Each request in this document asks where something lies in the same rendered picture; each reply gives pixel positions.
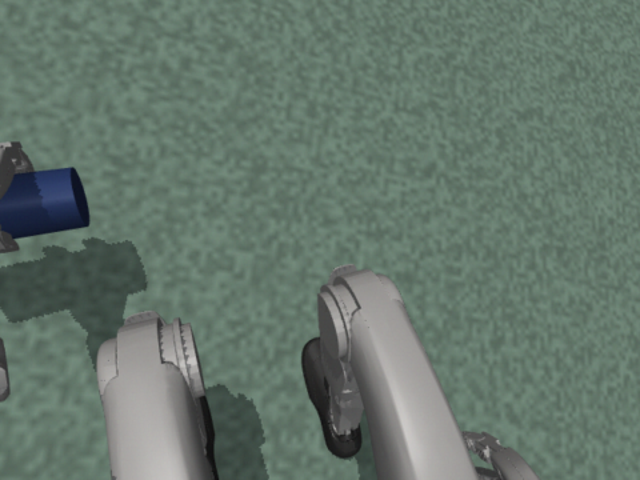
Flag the bottle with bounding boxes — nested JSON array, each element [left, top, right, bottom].
[[0, 167, 90, 239]]

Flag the right robot hand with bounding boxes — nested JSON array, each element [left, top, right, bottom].
[[461, 431, 540, 480]]

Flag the left robot hand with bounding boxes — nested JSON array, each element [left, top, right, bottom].
[[0, 142, 34, 253]]

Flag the left robot foot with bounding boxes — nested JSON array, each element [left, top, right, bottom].
[[199, 396, 219, 480]]

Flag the right robot foot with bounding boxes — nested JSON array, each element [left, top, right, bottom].
[[301, 337, 362, 458]]

